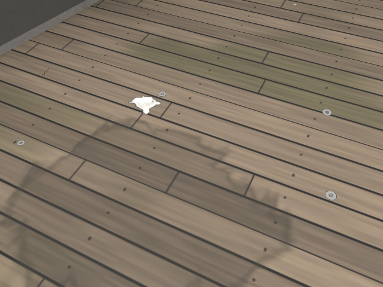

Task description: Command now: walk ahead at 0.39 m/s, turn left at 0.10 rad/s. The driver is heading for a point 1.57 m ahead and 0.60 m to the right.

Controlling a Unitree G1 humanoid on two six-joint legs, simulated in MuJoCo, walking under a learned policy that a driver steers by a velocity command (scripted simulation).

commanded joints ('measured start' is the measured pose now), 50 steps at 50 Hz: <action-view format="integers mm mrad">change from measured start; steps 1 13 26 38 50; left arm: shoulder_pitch -26 19 2 -75 -62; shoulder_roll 130 93 100 216 231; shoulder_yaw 18 7 21 48 56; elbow -43 -70 -158 -244 -289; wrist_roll -4 -13 -17 -12 -12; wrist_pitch -14 51 158 109 139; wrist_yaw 4 41 39 41 58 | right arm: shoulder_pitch -11 -4 -211 -193 -195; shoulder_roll -38 -193 -132 -133 -98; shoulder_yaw -9 -48 -36 -54 -35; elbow -87 -108 -83 -47 -58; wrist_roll -20 -53 -31 -24 -5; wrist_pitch -18 -28 28 64 34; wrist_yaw -5 -19 -28 -46 -10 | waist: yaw -36 -80 -9 -26 -4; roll -131 11 101 -179 -204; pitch -13 -222 -130 -78 -110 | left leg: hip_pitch -100 564 265 -192 43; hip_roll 61 216 279 14 -56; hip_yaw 4 -162 30 -3 -19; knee -136 -684 -854 11 -389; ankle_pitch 40 890 397 -72 1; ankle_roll -29 84 204 -79 -110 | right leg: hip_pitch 77 -106 -170 105 97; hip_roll -261 -61 -116 -290 -226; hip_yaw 251 164 13 362 448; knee -192 345 490 -75 -23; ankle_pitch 455 13 -167 210 207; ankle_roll -202 3 95 -179 -194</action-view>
